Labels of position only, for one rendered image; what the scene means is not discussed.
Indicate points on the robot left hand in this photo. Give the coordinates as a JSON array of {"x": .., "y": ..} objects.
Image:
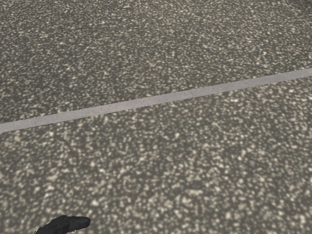
[{"x": 64, "y": 224}]

